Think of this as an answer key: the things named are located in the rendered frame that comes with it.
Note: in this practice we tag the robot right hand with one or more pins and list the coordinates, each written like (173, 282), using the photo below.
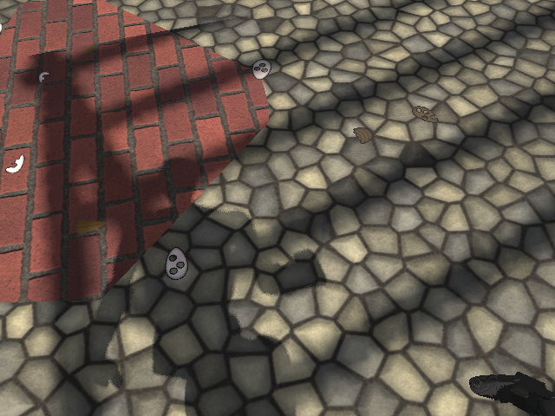
(525, 392)

